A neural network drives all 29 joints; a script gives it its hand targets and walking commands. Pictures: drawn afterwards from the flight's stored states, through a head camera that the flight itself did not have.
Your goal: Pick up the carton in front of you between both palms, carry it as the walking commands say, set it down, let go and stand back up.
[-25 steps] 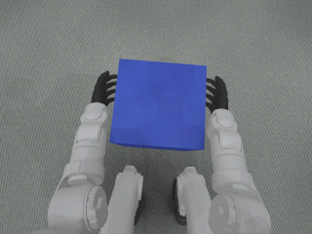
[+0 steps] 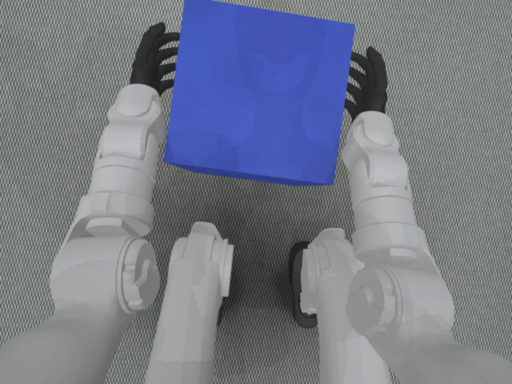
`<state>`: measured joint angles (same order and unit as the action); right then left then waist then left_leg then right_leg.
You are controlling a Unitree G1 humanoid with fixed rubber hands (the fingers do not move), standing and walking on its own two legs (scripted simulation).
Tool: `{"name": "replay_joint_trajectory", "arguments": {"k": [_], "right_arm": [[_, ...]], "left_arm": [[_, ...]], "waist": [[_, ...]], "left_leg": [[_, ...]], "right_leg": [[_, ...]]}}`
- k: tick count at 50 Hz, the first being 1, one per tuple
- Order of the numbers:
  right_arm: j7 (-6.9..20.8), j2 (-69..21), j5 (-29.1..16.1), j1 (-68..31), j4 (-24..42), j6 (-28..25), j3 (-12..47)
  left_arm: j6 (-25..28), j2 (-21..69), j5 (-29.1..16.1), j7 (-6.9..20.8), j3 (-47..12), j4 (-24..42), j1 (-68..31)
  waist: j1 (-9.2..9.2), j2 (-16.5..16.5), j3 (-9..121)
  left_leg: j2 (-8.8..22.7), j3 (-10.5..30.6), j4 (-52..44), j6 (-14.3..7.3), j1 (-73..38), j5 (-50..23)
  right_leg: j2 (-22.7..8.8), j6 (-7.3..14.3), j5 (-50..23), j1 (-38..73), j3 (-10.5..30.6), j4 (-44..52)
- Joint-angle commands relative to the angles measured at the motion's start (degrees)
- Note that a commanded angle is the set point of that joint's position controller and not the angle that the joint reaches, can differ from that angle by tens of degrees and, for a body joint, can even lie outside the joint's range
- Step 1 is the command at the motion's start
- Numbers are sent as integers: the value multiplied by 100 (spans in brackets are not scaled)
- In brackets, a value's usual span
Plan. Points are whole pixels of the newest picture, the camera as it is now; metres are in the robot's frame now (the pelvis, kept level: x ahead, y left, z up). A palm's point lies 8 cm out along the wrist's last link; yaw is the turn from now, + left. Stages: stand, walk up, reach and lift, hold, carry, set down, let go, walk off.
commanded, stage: set down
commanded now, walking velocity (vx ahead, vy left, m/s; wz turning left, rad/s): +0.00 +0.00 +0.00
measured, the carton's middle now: (255, 116) +0.49 +0.04 -0.20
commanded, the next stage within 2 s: none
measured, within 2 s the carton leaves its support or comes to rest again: rests again in 1.38 s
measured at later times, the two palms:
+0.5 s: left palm (166, 93) +0.52 +0.19 -0.22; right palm (345, 109) +0.52 -0.11 -0.21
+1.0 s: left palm (173, 98) +0.52 +0.18 -0.24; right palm (349, 111) +0.52 -0.12 -0.23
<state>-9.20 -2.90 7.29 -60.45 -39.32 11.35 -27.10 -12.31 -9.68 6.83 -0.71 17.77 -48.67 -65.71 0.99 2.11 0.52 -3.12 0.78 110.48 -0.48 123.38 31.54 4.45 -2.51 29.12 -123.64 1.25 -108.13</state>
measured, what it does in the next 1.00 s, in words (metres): lowers itself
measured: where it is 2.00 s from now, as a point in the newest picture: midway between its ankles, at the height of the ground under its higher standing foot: (258, 300)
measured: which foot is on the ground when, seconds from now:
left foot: down 0.00-1.00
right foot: down 0.00-1.00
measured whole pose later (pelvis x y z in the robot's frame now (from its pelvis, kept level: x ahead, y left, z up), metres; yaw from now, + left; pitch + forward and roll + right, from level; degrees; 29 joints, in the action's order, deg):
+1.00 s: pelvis -0.01 +0.00 -0.08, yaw -1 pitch +38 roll -2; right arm -7.7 7.5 2.8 -76.4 -59.0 7.5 -25.4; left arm -9.4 -16.5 3.2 0.3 10.4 -64.2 -80.5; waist 1.3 4.8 -13.5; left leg -2.2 0.4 127.1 -1.0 131.1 34.2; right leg 6.4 -3.6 30.6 -131.8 0.6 -123.8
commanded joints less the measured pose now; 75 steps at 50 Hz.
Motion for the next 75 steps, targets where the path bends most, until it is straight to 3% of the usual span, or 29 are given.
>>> {"name": "replay_joint_trajectory", "arguments": {"k": [1,12,15,20,30,39,52,63,67,68,70,71,72,75], "right_arm": [[932,-4602,-474,-3764,7,-122,2838],[1005,-4210,-977,-4528,10,-254,3051],[1059,-4521,-1143,-4255,-304,-260,2987],[1281,-4601,-1111,-4060,-659,-179,2763],[1369,-4232,-938,-4239,-1028,-298,2327],[1375,-4081,-803,-4215,-1509,-329,2027],[1449,-3514,-673,-4008,-1878,-345,1662],[1405,-2782,-430,-3696,-2188,-337,1271],[1258,-2140,-399,-3498,-2220,-428,1107],[1145,-1660,-403,-3314,-2256,-492,992],[686,371,-468,-2698,-2338,-686,674],[400,1419,-651,-2455,-2336,-820,700],[221,1804,-889,-2480,-2334,-917,843],[77,2098,-1485,-2795,-2245,-1118,1273]], "left_arm": [[142,4876,-555,1125,-2296,263,-3127],[297,4499,-1147,1075,-2809,163,-4010],[380,4496,-1325,1020,-3029,465,-4335],[309,4768,-1160,1020,-2955,236,-3953],[456,4440,-999,1063,-2546,-143,-4152],[549,3981,-977,1167,-2253,-508,-4312],[459,3415,-469,1283,-1709,-1183,-3632],[399,2673,-111,1285,-1293,-1530,-3249],[512,1963,-85,1118,-1143,-1542,-3155],[577,1448,-79,993,-1001,-1564,-3047],[778,-594,-121,471,-556,-1653,-2583],[925,-1712,-265,137,-447,-1644,-2432],[1034,-2161,-459,-66,-510,-1662,-2511],[1279,-2387,-1085,-207,-950,-1473,-2932]], "waist": [[167,-337,6099],[122,-486,6179],[154,-748,6447],[161,-1035,5845],[129,-677,4830],[275,-303,4395],[407,-147,3212],[386,-112,2535],[345,-157,2625],[328,-185,2680],[323,-239,2835],[339,-272,2971],[348,-298,3107],[273,-512,3549]], "left_leg": [[-483,-146,-925,131,-3224,-1618],[-355,-97,-161,132,-3363,-1935],[-330,-100,-24,135,-3659,-2412],[-306,7,92,155,-3753,-2676],[-290,43,149,26,-2740,-1941],[-231,-4,246,-62,-2174,-1586],[-172,84,315,-185,-1479,-1286],[-121,150,311,-225,-1182,-922],[-33,144,342,-160,-1357,-911],[12,136,346,-124,-1443,-925],[141,118,325,-46,-1665,-926],[192,108,305,-20,-1814,-915],[227,148,311,-18,-1921,-955],[305,255,433,14,-2205,-1375]], "right_leg": [[651,-20,-1210,3132,-453,358],[518,20,-1410,2870,-570,-523],[526,47,-1756,2724,-586,-710],[538,38,-1508,1777,-634,-829],[517,71,-1230,1553,-626,-958],[525,34,-1030,1603,-586,-996],[563,71,-847,1287,-455,-998],[523,87,-567,1250,-388,-974],[473,17,-551,1452,-426,-1017],[436,-26,-550,1534,-442,-1022],[287,-139,-540,1708,-454,-1038],[214,-192,-548,1765,-446,-1038],[168,-216,-612,1789,-433,-1042],[67,-157,-999,1781,-382,-1150]]}}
